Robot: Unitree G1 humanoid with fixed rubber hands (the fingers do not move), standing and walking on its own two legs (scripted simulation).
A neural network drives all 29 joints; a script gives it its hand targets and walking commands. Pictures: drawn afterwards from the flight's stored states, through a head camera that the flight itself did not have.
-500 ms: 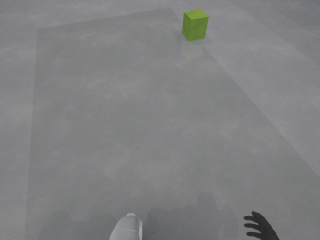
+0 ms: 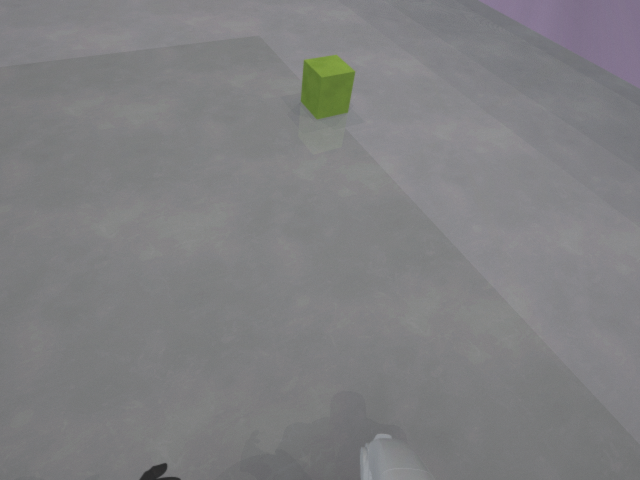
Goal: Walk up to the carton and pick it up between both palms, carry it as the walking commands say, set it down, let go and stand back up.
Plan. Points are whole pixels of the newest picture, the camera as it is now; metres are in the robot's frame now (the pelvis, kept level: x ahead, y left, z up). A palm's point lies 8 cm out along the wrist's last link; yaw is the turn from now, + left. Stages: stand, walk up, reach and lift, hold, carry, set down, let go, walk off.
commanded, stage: walk up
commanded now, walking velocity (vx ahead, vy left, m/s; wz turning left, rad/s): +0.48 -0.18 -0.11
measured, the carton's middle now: (326, 87) +2.14 -0.17 -0.66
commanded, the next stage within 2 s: none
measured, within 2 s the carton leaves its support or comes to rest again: neither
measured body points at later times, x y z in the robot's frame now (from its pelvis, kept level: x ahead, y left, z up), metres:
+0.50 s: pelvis +0.24 -0.09 -0.01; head +0.29 -0.09 +0.44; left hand +0.29 +0.16 -0.15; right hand +0.30 -0.35 -0.15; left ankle +0.25 +0.04 -0.67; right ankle +0.26 -0.18 -0.75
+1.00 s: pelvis +0.49 -0.06 -0.01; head +0.50 -0.03 +0.44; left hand +0.58 +0.18 -0.16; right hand +0.45 -0.34 -0.13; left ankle +0.49 +0.04 -0.75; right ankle +0.52 -0.21 -0.67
